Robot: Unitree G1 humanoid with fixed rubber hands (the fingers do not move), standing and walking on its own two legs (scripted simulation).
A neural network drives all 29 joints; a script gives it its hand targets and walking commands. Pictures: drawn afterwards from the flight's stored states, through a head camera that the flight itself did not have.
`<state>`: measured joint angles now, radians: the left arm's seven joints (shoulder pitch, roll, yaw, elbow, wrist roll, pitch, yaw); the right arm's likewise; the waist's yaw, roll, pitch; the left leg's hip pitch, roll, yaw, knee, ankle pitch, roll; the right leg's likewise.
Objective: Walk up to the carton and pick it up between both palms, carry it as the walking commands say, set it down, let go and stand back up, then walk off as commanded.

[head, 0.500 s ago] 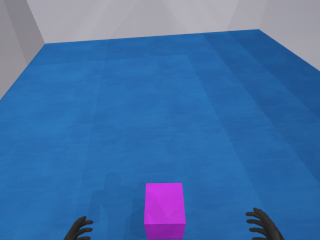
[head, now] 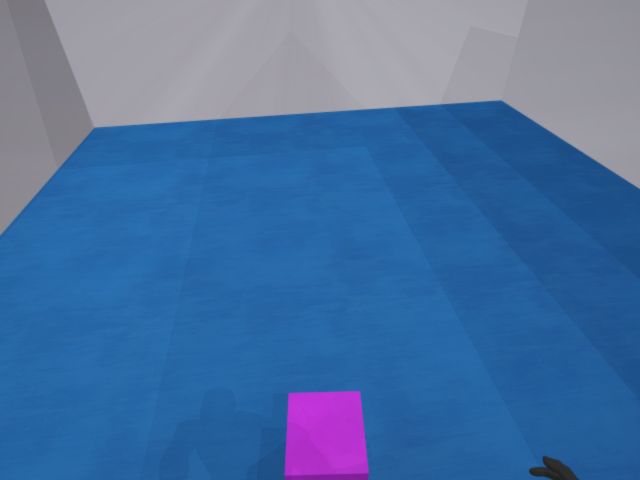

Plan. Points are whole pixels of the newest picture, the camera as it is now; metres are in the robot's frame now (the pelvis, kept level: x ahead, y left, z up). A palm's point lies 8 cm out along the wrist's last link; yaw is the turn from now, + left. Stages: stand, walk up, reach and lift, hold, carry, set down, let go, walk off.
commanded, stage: stand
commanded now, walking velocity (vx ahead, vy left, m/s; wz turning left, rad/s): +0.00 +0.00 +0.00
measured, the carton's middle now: (325, 451) +0.46 +0.02 -0.65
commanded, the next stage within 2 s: walk off in 1.24 s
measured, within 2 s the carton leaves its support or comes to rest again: neither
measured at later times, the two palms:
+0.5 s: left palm out of the picture +0.05 +0.29 -0.10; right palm out of the picture +0.06 -0.30 -0.10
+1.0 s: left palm out of the picture +0.02 +0.30 -0.11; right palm out of the picture +0.03 -0.30 -0.10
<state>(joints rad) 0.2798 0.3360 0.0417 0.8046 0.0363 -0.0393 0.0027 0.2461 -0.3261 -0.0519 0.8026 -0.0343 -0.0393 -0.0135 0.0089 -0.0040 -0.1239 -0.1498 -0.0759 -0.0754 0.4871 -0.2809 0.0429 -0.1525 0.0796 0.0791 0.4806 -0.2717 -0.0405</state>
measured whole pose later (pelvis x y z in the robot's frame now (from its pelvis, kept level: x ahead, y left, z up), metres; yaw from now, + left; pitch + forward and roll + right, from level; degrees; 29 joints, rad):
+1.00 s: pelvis -0.05 +0.00 +0.01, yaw +0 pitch -4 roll +0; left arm 0.18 0.36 0.01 1.05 0.02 -0.04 0.00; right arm 0.17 -0.37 0.00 1.04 -0.02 -0.04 -0.01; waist 0.01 0.00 0.00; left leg -0.17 -0.07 -0.07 0.41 -0.17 0.04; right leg -0.17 0.08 0.09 0.39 -0.15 -0.03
